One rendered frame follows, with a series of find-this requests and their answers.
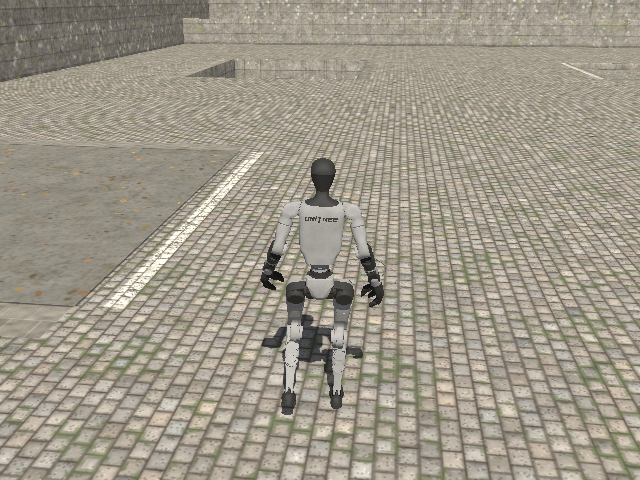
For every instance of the robot right forearm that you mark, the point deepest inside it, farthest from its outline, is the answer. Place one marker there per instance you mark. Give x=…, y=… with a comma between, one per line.
x=370, y=269

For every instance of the robot left upper arm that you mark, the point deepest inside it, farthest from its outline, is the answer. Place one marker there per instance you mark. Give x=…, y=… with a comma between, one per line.
x=290, y=210

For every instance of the right robot hand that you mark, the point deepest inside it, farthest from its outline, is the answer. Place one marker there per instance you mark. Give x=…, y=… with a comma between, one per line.
x=378, y=291

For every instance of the robot left shin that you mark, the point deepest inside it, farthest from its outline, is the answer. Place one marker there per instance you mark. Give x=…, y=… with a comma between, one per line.
x=291, y=359

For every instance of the robot left forearm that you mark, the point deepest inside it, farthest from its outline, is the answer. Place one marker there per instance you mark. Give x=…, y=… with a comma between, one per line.
x=271, y=261

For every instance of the robot right upper arm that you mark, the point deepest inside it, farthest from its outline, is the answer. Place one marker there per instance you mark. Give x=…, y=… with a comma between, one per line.
x=353, y=212

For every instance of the left robot hand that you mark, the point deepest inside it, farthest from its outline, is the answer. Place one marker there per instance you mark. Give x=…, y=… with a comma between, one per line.
x=275, y=276

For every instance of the humanoid robot torso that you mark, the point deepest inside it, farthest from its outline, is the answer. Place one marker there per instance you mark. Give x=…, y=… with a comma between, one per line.
x=320, y=240

